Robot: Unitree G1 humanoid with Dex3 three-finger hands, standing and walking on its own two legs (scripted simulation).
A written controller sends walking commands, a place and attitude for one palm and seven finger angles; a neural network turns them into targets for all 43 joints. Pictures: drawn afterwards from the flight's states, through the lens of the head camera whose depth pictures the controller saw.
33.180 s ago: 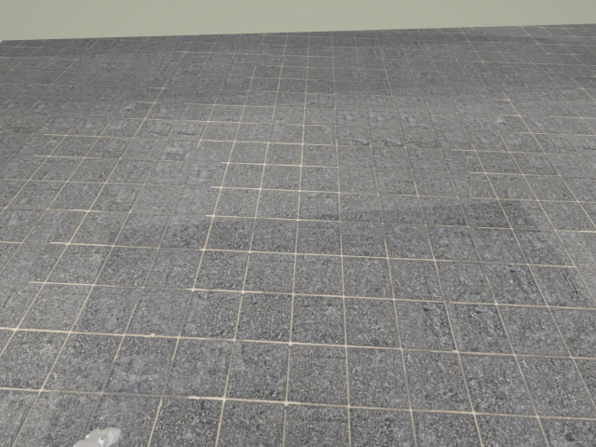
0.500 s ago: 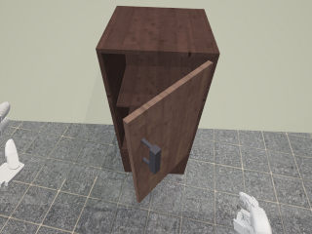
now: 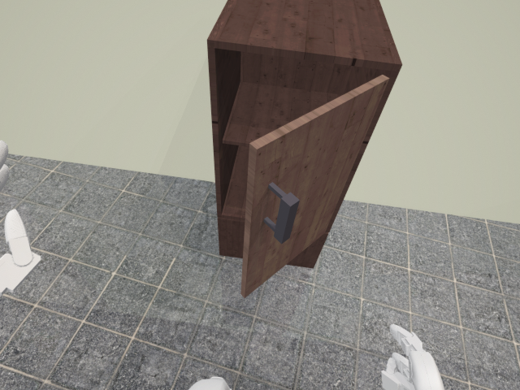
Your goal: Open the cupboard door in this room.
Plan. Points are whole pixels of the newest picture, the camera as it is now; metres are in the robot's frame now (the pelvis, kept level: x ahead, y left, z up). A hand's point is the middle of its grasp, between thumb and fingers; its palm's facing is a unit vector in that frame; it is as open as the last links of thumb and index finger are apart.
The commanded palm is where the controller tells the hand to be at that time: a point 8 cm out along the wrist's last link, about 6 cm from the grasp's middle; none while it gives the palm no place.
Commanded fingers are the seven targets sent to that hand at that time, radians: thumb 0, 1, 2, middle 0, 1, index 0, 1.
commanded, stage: step back with the hand held close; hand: left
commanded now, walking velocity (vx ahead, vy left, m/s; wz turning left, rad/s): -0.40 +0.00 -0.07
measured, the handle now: (278, 212) +0.44 +0.00 -0.02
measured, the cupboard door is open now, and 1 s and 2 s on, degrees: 48 48 48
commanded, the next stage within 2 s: stop stepping back and stand still in 0.14 s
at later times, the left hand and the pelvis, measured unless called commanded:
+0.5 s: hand (2, 353) +0.12 +0.23 +0.18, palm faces +0.33 -0.84 -0.43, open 7.4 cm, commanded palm +0.07 +0.28 +0.19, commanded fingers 0.00 0.90 0.90 -0.20 -0.30 -0.20 -0.30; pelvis -0.11 -0.01 +0.00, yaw -6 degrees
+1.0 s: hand out of the picture +0.07 +0.22 +0.18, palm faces +0.36 -0.80 -0.47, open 7.4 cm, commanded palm +0.01 +0.27 +0.19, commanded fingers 0.00 0.90 0.90 -0.20 -0.30 -0.20 -0.30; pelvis -0.16 -0.01 +0.00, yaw -6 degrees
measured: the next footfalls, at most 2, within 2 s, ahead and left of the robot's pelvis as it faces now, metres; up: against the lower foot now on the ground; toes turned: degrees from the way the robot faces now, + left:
right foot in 0.32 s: -0.14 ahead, -0.11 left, +0.00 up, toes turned -7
left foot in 0.44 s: +0.05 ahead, +0.06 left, +0.00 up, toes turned -7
